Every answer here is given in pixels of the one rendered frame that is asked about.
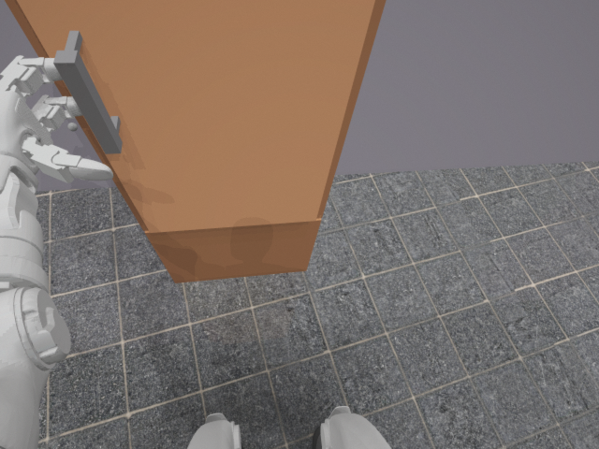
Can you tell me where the robot left hand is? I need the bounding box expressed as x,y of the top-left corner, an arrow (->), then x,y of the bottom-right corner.
0,55 -> 113,183

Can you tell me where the left robot upper arm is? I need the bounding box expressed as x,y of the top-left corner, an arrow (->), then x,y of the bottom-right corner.
0,286 -> 71,449

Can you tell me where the left robot shin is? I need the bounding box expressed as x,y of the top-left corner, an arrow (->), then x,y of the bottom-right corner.
206,413 -> 226,424

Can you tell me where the cupboard door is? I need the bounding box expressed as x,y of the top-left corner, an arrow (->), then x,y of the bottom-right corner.
17,0 -> 375,233

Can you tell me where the robot left thigh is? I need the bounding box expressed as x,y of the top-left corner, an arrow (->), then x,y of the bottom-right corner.
187,420 -> 241,449

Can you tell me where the left robot forearm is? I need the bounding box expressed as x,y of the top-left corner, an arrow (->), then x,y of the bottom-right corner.
0,154 -> 49,293

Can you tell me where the handle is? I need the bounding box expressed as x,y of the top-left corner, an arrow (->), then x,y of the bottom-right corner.
53,31 -> 123,154

